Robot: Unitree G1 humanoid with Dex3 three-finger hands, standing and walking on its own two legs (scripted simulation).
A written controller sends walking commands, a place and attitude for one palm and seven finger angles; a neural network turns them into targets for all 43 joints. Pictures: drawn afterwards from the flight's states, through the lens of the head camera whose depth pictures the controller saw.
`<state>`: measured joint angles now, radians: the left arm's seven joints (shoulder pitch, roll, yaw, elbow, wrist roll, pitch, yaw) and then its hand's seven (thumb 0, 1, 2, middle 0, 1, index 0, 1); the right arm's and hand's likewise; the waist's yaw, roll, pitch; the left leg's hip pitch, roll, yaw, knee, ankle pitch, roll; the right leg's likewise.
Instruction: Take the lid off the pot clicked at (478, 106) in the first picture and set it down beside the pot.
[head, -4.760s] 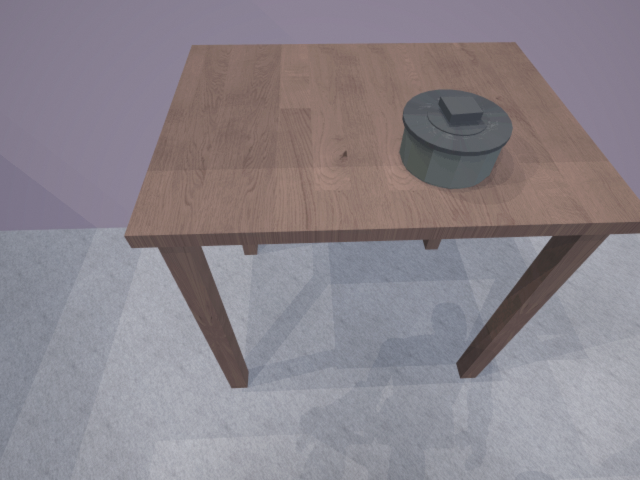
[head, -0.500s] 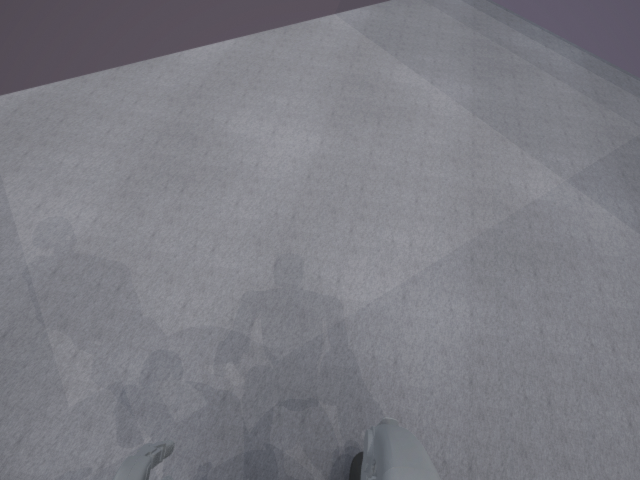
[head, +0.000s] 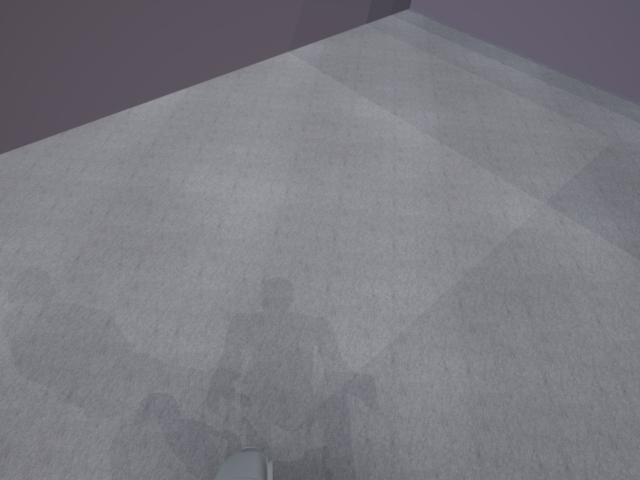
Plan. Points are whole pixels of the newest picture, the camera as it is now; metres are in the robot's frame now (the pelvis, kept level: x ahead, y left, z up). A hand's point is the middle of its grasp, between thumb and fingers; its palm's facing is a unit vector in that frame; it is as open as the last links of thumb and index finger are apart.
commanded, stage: turn to face it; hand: left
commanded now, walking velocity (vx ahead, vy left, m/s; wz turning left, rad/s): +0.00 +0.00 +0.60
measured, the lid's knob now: out of the picture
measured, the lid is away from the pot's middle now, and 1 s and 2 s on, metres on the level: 0.00 0.00 0.00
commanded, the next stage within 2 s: none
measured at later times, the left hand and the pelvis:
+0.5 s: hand out of the picture +0.09 +0.22 -0.16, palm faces +0.30 -0.92 -0.27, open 7.4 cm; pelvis +0.05 -0.01 +0.00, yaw +16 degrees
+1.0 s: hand out of the picture -0.02 +0.13 -0.16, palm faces +0.59 -0.76 -0.25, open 7.4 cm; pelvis +0.06 -0.05 +0.00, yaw +35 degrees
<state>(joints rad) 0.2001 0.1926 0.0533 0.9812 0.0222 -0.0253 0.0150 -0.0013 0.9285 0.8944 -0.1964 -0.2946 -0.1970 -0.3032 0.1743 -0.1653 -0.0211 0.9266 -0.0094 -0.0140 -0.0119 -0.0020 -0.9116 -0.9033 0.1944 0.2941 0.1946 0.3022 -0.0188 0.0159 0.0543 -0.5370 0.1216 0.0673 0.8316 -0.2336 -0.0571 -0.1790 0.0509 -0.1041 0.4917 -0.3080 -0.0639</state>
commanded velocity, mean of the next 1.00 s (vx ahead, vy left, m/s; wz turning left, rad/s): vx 0.00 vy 0.00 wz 0.60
